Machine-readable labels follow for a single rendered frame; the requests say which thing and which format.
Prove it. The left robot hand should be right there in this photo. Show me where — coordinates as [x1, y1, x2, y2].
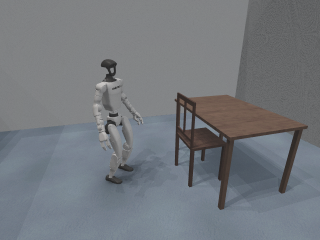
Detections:
[132, 112, 144, 125]

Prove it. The right robot thigh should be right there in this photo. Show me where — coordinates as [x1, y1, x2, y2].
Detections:
[104, 121, 123, 160]

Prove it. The table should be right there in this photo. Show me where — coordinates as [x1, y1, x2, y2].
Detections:
[175, 95, 308, 210]

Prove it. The chair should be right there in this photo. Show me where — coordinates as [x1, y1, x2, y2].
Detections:
[175, 92, 227, 187]

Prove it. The humanoid robot torso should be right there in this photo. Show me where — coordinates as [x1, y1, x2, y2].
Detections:
[101, 77, 122, 127]

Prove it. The robot right forearm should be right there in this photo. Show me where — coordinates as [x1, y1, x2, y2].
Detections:
[92, 105, 106, 133]

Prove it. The right robot hand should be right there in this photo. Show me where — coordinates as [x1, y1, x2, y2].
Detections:
[98, 131, 112, 151]

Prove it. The robot left forearm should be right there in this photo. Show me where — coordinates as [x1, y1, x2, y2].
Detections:
[122, 97, 136, 114]

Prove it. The right robot upper arm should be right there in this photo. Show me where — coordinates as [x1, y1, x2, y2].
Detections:
[92, 82, 107, 112]

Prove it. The left robot upper arm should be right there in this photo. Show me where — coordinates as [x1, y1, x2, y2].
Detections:
[116, 78, 126, 101]

